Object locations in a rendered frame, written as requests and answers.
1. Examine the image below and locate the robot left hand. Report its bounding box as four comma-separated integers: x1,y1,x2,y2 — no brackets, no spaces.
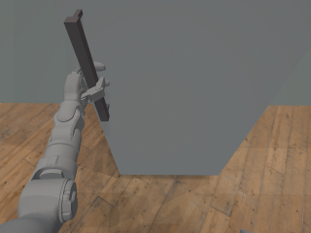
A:
63,61,110,109

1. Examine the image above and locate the left robot upper arm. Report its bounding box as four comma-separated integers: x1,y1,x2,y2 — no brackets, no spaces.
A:
0,178,78,233

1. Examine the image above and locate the fridge door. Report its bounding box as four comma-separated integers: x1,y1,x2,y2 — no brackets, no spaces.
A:
52,0,311,176

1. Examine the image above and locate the robot left forearm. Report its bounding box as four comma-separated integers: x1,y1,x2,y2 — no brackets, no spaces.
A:
17,100,86,218

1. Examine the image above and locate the handle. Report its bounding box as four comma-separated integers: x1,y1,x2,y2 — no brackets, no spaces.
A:
63,9,110,121

